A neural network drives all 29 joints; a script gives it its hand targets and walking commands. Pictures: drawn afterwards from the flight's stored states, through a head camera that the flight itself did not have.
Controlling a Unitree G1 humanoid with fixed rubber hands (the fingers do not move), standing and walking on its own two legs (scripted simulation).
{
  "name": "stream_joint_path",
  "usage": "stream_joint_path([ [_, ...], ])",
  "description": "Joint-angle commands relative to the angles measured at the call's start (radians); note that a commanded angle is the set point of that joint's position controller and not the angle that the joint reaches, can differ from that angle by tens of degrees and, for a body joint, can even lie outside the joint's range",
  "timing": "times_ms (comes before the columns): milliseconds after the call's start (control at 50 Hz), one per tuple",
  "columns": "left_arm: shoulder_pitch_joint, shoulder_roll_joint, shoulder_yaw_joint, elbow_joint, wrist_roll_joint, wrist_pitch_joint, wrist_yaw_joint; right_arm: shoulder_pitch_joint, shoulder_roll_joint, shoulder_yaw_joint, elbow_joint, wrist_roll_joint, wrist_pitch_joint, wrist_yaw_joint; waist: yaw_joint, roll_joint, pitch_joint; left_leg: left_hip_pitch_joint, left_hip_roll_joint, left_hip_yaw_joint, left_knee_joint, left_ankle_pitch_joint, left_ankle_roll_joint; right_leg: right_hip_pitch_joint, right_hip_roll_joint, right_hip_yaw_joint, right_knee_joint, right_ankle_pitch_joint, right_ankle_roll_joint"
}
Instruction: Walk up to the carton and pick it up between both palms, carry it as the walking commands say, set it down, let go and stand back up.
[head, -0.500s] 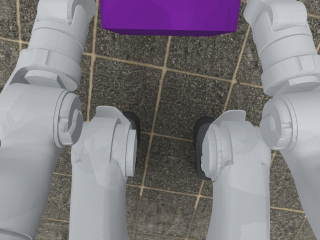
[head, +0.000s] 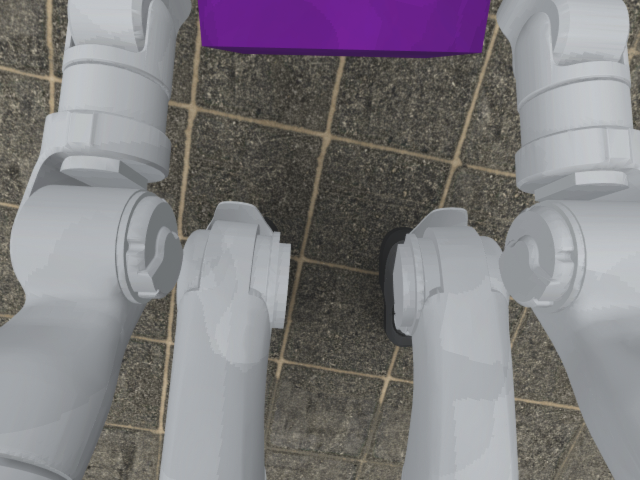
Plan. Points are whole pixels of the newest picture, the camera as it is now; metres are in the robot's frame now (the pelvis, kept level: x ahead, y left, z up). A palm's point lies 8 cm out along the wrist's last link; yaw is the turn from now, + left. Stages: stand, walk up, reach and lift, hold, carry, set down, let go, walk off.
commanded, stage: reach and lift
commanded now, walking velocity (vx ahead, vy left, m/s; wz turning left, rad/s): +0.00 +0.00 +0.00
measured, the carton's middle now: out of the picture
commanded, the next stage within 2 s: none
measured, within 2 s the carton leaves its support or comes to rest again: neither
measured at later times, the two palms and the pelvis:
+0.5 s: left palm out of the picture +0.54 +0.18 -0.09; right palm out of the picture +0.54 -0.13 -0.09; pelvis -0.02 +0.00 +0.04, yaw +0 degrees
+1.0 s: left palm out of the picture +0.51 +0.18 -0.02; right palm out of the picture +0.52 -0.13 -0.02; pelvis -0.03 -0.01 +0.08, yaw +1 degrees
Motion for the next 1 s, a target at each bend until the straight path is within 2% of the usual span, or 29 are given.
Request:
stream_joint_path([
  [0, -0.568, -1.046, -0.363, -0.153, -0.083, -0.016, -0.359, -0.702, 0.940, 0.423, -0.244, 0.080, -0.048, 0.331, -0.051, 0.013, -1.938, 0.795, -0.036, 0.122, -0.171, 0.519, 0.017, 0.518, 0.055, -0.194, -0.157, 0.442, -0.049],
  [20, -0.599, -1.033, -0.432, -0.292, -0.120, -0.026, -0.355, -0.695, 1.037, 0.501, -0.344, 0.144, -0.045, 0.317, 0.011, 0.027, -2.179, 0.858, -0.039, 0.155, -0.137, 0.602, 0.018, 0.664, 0.068, -0.157, -0.148, 0.539, -0.047],
  [40, -0.632, -1.023, -0.434, -0.351, -0.140, -0.024, -0.350, -0.687, 1.058, 0.509, -0.339, 0.144, -0.026, 0.315, -0.005, -0.024, -2.209, 0.895, -0.040, 0.139, -0.158, 0.617, 0.025, 0.681, 0.073, -0.171, -0.152, 0.541, -0.037],
  [80, -0.666, -0.991, -0.417, -0.312, -0.111, -0.015, -0.348, -0.698, 1.023, 0.473, -0.301, 0.130, -0.018, 0.307, 0.023, 0.021, -2.140, 0.786, -0.038, 0.155, -0.167, 0.528, 0.025, 0.643, 0.076, -0.148, -0.161, 0.487, -0.047],
  [140, -0.649, -0.947, -0.428, -0.336, -0.128, 0.010, -0.347, -0.803, 0.989, 0.570, -0.460, 0.159, 0.000, 0.293, 0.056, -0.054, -2.221, 0.813, -0.044, 0.156, -0.194, 0.537, 0.026, 0.754, 0.068, -0.141, -0.209, 0.511, -0.033],
  [160, -0.693, -0.980, -0.503, -0.421, -0.150, 0.011, -0.346, -0.768, 1.014, 0.580, -0.452, 0.169, 0.002, 0.286, 0.066, 0.030, -2.328, 0.888, -0.040, 0.173, -0.190, 0.587, 0.008, 0.794, 0.071, -0.122, -0.217, 0.553, -0.047],
  [180, -0.686, -0.965, -0.470, -0.443, -0.124, 0.011, -0.336, -0.776, 1.064, 0.573, -0.413, 0.175, 0.015, 0.284, 0.074, 0.006, -2.306, 0.859, -0.049, 0.166, -0.211, 0.546, 0.023, 0.756, 0.077, -0.137, -0.222, 0.497, -0.037],
  [200, -0.681, -0.966, -0.427, -0.317, -0.101, 0.010, -0.337, -0.716, 1.003, 0.480, -0.306, 0.120, 0.007, 0.279, 0.029, 0.024, -2.085, 0.710, -0.037, 0.169, -0.221, 0.433, 0.008, 0.635, 0.070, -0.134, -0.245, 0.400, -0.049],
  [220, -0.681, -0.999, -0.433, -0.365, -0.108, 0.007, -0.342, -0.746, 1.039, 0.527, -0.350, 0.122, 0.006, 0.283, 0.053, 0.002, -2.170, 0.801, -0.043, 0.158, -0.224, 0.457, 0.022, 0.691, 0.069, -0.132, -0.237, 0.412, -0.048],
  [260, -0.638, -1.029, -0.383, -0.261, -0.103, 0.015, -0.361, -0.717, 0.992, 0.461, -0.306, 0.074, 0.003, 0.274, 0.000, -0.007, -2.033, 0.677, -0.040, 0.169, -0.242, 0.355, 0.025, 0.654, 0.062, -0.135, -0.260, 0.325, -0.050],
  [340, -0.721, -1.070, -0.463, -0.387, -0.119, 0.035, -0.356, -0.794, 1.043, 0.515, -0.396, 0.121, 0.021, 0.291, 0.006, 0.031, -2.274, 0.901, -0.044, 0.147, -0.279, 0.446, 0.012, 0.700, 0.064, -0.151, -0.294, 0.388, -0.051],
  [400, -0.616, -1.110, -0.396, -0.171, -0.077, 0.067, -0.364, -0.728, 0.986, 0.412, -0.260, 0.036, 0.039, 0.310, -0.065, 0.036, -2.080, 0.823, -0.038, 0.130, -0.296, 0.299, 0.010, 0.572, 0.057, -0.166, -0.312, 0.234, -0.064],
  [420, -0.629, -1.123, -0.408, -0.232, -0.099, 0.070, -0.371, -0.753, 1.036, 0.460, -0.311, 0.061, 0.046, 0.319, -0.026, 0.024, -2.132, 0.845, -0.053, 0.126, -0.320, 0.319, 0.012, 0.614, 0.069, -0.164, -0.324, 0.262, -0.067],
  [440, -0.639, -1.125, -0.356, -0.152, -0.063, 0.070, -0.378, -0.712, 1.009, 0.367, -0.206, 0.016, 0.051, 0.325, -0.076, 0.049, -1.976, 0.758, -0.041, 0.122, -0.334, 0.219, 0.016, 0.514, 0.061, -0.167, -0.332, 0.180, -0.070],
  [520, -0.605, -1.179, -0.416, -0.297, -0.060, 0.069, -0.371, -0.675, 1.066, 0.439, -0.338, 0.050, 0.055, 0.351, -0.054, 0.056, -2.286, 0.951, -0.050, 0.142, -0.308, 0.440, 0.005, 0.650, 0.077, -0.168, -0.324, 0.375, -0.064],
  [640, -0.718, -1.100, -0.531, -0.505, -0.129, 0.081, -0.342, -0.696, 1.133, 0.577, -0.444, 0.146, 0.085, 0.344, -0.003, 0.053, -2.500, 1.077, -0.061, 0.129, -0.344, 0.504, 0.014, 0.756, 0.091, -0.164, -0.349, 0.424, -0.045],
  [660, -0.685, -1.090, -0.511, -0.443, -0.097, 0.089, -0.344, -0.671, 1.113, 0.536, -0.373, 0.131, 0.091, 0.343, 0.013, 0.077, -2.418, 1.044, -0.058, 0.128, -0.355, 0.458, 0.003, 0.682, 0.089, -0.163, -0.346, 0.383, -0.055],
  [680, -0.607, -1.140, -0.535, -0.465, -0.129, 0.095, -0.340, -0.765, 1.132, 0.642, -0.520, 0.187, 0.084, 0.342, 0.053, 0.016, -2.542, 1.140, -0.068, 0.124, -0.370, 0.538, 0.009, 0.774, 0.092, -0.174, -0.365, 0.435, -0.046],
  [700, -0.620, -1.163, -0.577, -0.472, -0.143, 0.106, -0.344, -0.772, 1.121, 0.638, -0.540, 0.203, 0.078, 0.336, 0.049, 0.112, -2.593, 1.177, -0.067, 0.128, -0.375, 0.589, -0.001, 0.810, 0.084, -0.155, -0.361, 0.504, -0.054],
  [720, -0.613, -1.121, -0.539, -0.480, -0.138, 0.098, -0.334, -0.741, 1.106, 0.634, -0.531, 0.173, 0.091, 0.328, 0.049, 0.032, -2.507, 1.101, -0.069, 0.116, -0.375, 0.525, 0.012, 0.803, 0.092, -0.148, -0.361, 0.442, -0.046],
  [740, -0.572, -1.139, -0.577, -0.476, -0.142, 0.104, -0.333, -0.757, 1.090, 0.670, -0.575, 0.187, 0.085, 0.321, 0.062, 0.042, -2.563, 1.137, -0.075, 0.118, -0.385, 0.565, 0.005, 0.843, 0.099, -0.156, -0.363, 0.475, -0.040],
  [780, -0.580, -1.142, -0.562, -0.471, -0.167, 0.103, -0.344, -0.749, 1.061, 0.666, -0.600, 0.170, 0.088, 0.302, 0.017, -0.019, -2.526, 1.050, -0.076, 0.126, -0.385, 0.539, 0.015, 0.935, 0.091, -0.130, -0.396, 0.493, -0.037],
  [820, -0.578, -1.169, -0.500, -0.381, -0.133, 0.091, -0.351, -0.640, 1.099, 0.555, -0.404, 0.104, 0.092, 0.301, -0.039, -0.015, -2.290, 0.928, -0.065, 0.131, -0.414, 0.356, 0.011, 0.808, 0.083, -0.134, -0.438, 0.318, -0.048],
  [840, -0.556, -1.188, -0.513, -0.406, -0.139, 0.091, -0.363, -0.658, 1.144, 0.591, -0.447, 0.128, 0.093, 0.300, 0.016, -0.020, -2.356, 0.939, -0.074, 0.142, -0.425, 0.403, 0.008, 0.909, 0.082, -0.119, -0.456, 0.387, -0.046],
  [860, -0.542, -1.179, -0.462, -0.321, -0.110, 0.088, -0.369, -0.661, 1.094, 0.551, -0.421, 0.087, 0.082, 0.300, -0.037, -0.022, -2.234, 0.857, -0.066, 0.131, -0.421, 0.332, 0.016, 0.838, 0.083, -0.126, -0.448, 0.340, -0.051],
  [880, -0.596, -1.161, -0.500, -0.379, -0.128, 0.079, -0.374, -0.653, 1.148, 0.547, -0.417, 0.110, 0.081, 0.301, -0.016, 0.002, -2.268, 0.902, -0.065, 0.151, -0.420, 0.355, 0.014, 0.867, 0.078, -0.115, -0.455, 0.352, -0.047],
  [900, -0.545, -1.168, -0.421, -0.254, -0.089, 0.086, -0.394, -0.648, 1.124, 0.523, -0.336, 0.065, 0.081, 0.310, -0.017, -0.002, -2.130, 0.800, -0.070, 0.142, -0.445, 0.283, 0.025, 0.802, 0.062, -0.107, -0.466, 0.284, -0.043],
  [920, -0.560, -1.192, -0.430, -0.254, -0.085, 0.087, -0.398, -0.547, 1.143, 0.444, -0.222, 0.023, 0.094, 0.326, -0.079, -0.002, -2.087, 0.826, -0.062, 0.123, -0.467, 0.252, 0.020, 0.764, 0.075, -0.131, -0.479, 0.256, -0.055],
  [980, -0.513, -1.204, -0.460, -0.280, -0.073, 0.083, -0.404, -0.566, 1.185, 0.518, -0.360, 0.061, 0.074, 0.322, -0.017, 0.055, -2.294, 0.898, -0.068, 0.132, -0.453, 0.365, 0.008, 0.841, 0.088, -0.124, -0.462, 0.393, -0.057],
])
